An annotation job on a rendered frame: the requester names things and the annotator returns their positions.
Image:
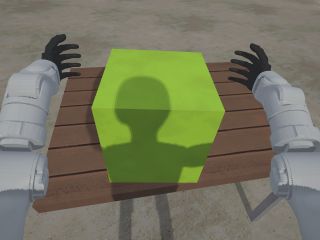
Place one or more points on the right robot hand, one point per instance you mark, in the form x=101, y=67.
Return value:
x=259, y=65

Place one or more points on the left robot forearm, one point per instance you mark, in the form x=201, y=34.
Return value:
x=25, y=107

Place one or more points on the robot left upper arm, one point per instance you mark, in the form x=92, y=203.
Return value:
x=24, y=178

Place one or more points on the robot right upper arm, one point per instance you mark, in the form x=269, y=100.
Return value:
x=295, y=176

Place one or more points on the carton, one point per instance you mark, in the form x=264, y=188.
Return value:
x=157, y=114

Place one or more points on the left robot hand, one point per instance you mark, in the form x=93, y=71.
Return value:
x=52, y=53

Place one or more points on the table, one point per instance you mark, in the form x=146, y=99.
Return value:
x=241, y=150

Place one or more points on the right robot forearm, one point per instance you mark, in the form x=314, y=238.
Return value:
x=292, y=130

